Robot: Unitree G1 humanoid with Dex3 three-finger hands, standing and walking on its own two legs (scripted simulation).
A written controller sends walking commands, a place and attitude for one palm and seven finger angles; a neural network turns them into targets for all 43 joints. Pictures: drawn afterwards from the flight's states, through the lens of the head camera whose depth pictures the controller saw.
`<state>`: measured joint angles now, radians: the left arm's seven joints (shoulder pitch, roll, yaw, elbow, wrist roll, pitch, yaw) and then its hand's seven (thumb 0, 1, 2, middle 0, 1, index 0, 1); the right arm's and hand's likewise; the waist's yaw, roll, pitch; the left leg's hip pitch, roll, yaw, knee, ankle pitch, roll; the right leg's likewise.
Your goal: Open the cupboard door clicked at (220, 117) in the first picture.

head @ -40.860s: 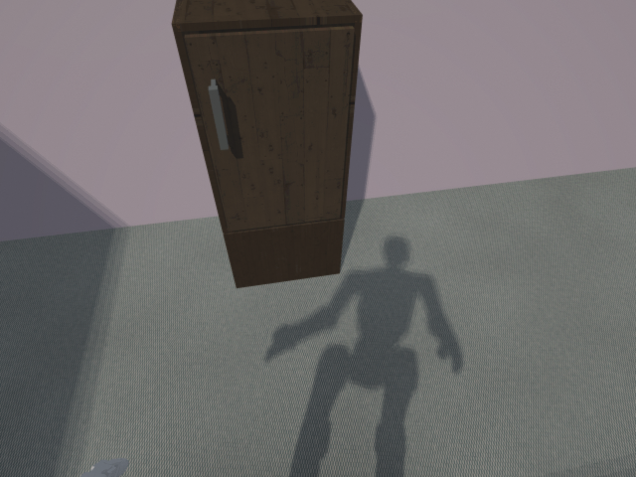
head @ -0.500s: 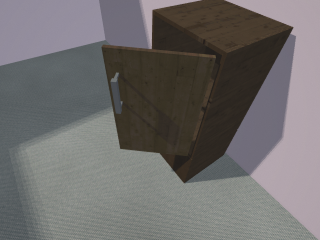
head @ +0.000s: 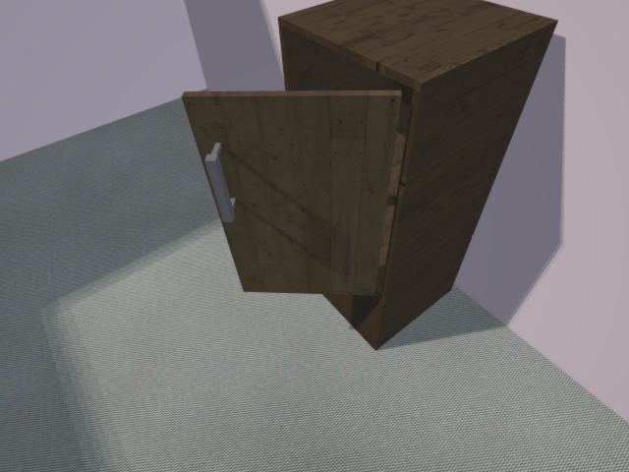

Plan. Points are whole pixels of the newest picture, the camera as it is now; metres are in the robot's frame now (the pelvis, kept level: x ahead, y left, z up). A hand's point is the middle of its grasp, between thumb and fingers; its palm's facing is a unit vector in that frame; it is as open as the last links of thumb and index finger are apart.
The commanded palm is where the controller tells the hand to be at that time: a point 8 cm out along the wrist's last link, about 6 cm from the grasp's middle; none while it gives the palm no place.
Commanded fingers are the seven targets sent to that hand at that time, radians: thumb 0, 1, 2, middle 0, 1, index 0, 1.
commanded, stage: look again from close up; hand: left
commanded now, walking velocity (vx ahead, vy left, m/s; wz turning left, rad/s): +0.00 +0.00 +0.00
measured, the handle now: (223, 183) +0.62 +0.22 +0.00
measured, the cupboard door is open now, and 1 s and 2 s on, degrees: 49 49 49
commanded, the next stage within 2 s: shuffle to correct the standing spot in 0.08 s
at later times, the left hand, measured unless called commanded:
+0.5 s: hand out of the picture -0.01 +0.15 -0.19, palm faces +0.08 -0.99 -0.15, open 7.4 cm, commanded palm none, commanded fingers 0.00 0.90 0.90 -0.20 -0.30 -0.20 -0.30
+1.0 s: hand out of the picture +0.16 +0.16 -0.17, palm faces +0.07 -0.97 -0.23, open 7.2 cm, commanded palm none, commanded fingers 0.00 0.90 0.90 -0.20 -0.30 -0.20 -0.30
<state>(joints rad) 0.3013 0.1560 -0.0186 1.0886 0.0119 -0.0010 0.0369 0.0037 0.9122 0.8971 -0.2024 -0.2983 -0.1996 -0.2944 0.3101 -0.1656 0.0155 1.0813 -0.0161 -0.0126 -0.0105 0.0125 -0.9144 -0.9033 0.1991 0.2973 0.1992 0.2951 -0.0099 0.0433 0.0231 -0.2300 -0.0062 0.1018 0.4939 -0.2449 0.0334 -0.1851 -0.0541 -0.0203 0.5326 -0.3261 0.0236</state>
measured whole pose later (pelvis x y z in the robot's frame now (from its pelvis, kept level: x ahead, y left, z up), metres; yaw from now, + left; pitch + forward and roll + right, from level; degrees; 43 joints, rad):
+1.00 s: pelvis +0.08 -0.03 +0.00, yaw +2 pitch +0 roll +2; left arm 0.14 0.16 0.03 0.97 0.03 -0.01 0.05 -0.01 0.93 0.90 -0.21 -0.30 -0.20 -0.29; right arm 0.19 -0.17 -0.04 1.05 -0.01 0.03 -0.03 0.01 -0.92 -0.90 0.20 0.30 0.20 0.29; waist 0.01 -0.02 0.08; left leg -0.36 0.01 0.04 0.87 -0.50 -0.04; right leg -0.30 -0.05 -0.11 0.57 -0.27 -0.05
